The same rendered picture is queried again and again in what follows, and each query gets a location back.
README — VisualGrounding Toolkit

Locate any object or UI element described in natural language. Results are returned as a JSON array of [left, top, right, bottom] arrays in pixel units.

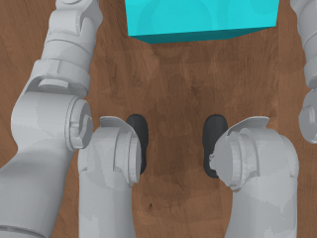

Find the right robot foot
[[202, 114, 228, 179]]

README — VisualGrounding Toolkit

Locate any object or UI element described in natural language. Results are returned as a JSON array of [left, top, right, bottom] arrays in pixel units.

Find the robot left upper arm
[[0, 91, 93, 238]]

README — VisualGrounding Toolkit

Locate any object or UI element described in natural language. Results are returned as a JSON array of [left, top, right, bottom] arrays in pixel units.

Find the left robot forearm
[[11, 0, 103, 142]]

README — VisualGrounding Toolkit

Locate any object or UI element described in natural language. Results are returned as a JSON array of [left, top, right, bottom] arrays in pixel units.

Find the carton
[[125, 0, 279, 44]]

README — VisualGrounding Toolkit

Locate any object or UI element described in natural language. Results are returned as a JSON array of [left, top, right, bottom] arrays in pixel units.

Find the left robot shin
[[77, 116, 141, 174]]

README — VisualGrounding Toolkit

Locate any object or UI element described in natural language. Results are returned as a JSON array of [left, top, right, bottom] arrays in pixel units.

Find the robot right upper arm
[[298, 87, 317, 144]]

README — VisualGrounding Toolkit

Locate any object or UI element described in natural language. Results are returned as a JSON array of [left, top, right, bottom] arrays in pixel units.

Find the right robot forearm
[[289, 0, 317, 89]]

